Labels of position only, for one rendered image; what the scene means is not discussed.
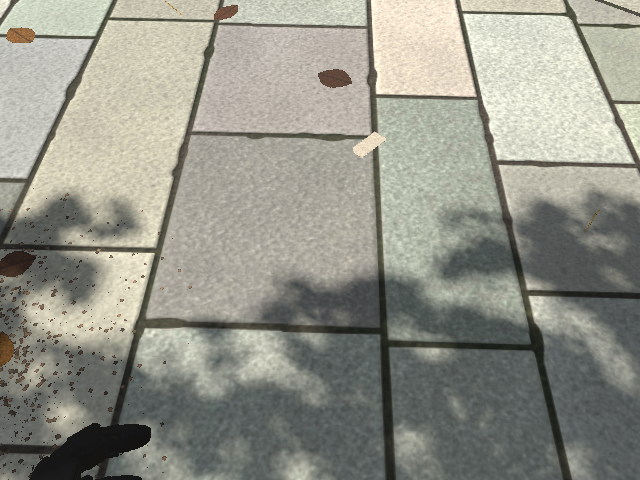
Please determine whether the robot left hand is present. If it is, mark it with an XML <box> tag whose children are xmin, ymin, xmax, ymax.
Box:
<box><xmin>29</xmin><ymin>423</ymin><xmax>151</xmax><ymax>480</ymax></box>

